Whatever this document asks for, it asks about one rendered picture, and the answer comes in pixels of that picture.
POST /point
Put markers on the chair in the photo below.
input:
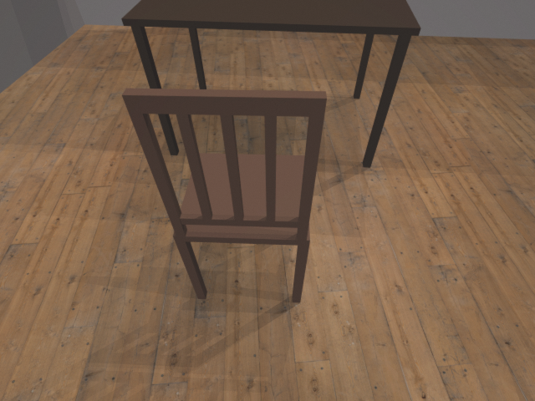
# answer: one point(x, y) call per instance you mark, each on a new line
point(235, 198)

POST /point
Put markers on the table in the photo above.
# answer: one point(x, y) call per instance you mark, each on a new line
point(370, 17)

